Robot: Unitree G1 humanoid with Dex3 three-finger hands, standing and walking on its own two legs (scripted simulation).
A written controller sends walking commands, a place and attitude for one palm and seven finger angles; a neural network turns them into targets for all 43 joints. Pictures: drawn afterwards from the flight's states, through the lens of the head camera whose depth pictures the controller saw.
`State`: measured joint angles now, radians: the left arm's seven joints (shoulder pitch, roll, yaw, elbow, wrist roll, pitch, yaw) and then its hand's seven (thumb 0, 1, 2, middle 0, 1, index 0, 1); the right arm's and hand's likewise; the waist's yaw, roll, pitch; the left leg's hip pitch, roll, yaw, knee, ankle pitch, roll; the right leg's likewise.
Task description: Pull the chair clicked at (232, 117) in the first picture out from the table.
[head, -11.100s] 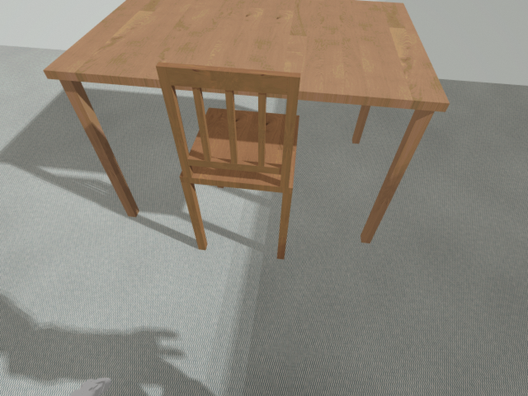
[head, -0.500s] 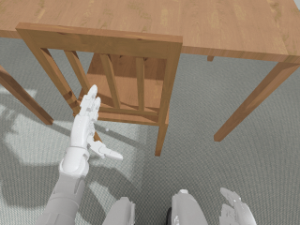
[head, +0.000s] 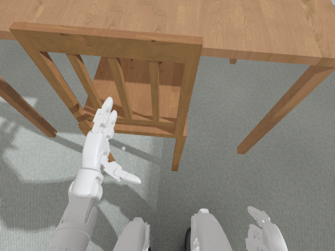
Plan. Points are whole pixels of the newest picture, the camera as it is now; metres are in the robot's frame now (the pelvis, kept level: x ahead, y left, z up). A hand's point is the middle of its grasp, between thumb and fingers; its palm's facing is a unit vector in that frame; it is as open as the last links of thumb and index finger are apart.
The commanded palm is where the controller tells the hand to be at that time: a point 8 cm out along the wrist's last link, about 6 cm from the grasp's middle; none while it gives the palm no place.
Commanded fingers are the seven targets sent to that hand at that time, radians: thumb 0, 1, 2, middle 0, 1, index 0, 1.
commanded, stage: push the fingers through the gap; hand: left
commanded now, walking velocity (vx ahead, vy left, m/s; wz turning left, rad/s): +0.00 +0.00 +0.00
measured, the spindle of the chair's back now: (122, 91) +0.50 +0.13 +0.02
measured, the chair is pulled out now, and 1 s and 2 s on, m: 0.00 0.00 0.00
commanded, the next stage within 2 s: hook a spindle and tug to test in 1.68 s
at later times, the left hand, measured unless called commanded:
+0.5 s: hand (123, 126) +0.40 +0.11 +0.02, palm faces -0.08 -1.00 -0.05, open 16.9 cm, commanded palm +0.38 +0.16 +0.02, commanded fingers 0.00 -0.50 0.30 -0.06 -0.08 -0.06 -0.08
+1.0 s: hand (126, 111) +0.44 +0.11 +0.02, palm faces -0.06 -1.00 -0.03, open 16.9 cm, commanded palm +0.42 +0.16 +0.02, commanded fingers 0.00 -0.50 0.30 -0.06 -0.08 -0.06 -0.08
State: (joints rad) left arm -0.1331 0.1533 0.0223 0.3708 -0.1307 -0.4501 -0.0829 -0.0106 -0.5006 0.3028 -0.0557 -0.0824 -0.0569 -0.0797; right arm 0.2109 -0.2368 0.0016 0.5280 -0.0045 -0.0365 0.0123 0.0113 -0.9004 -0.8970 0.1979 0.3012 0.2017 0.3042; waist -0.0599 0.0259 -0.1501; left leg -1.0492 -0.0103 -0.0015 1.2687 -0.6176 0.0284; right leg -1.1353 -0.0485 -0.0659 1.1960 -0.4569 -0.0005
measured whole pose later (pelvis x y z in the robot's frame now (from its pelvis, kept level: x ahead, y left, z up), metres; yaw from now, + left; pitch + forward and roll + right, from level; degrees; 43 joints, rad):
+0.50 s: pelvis +0.00 +0.00 +0.00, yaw +0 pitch +24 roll -2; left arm -0.38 0.19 0.10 0.60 -0.10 -0.46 -0.07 -0.01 -0.50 0.30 -0.06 -0.08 -0.06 -0.08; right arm 0.22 -0.24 0.01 0.57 -0.01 -0.03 0.02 0.01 -0.90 -0.90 0.20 0.30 0.20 0.30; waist -0.08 0.03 -0.16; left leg -1.08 -0.01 0.00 1.28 -0.62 0.03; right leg -1.16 -0.05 -0.07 1.20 -0.45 0.00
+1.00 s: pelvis +0.00 +0.00 +0.00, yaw -1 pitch +25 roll -2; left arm -0.57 0.22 0.18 0.80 -0.10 -0.50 -0.07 -0.01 -0.50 0.30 -0.06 -0.08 -0.06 -0.08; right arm 0.27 -0.25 0.00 0.60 -0.02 -0.02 0.02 0.01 -0.90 -0.90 0.20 0.30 0.20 0.30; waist -0.12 0.03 -0.14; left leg -1.11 -0.01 0.00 1.27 -0.60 0.03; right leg -1.19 -0.04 -0.06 1.19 -0.44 0.00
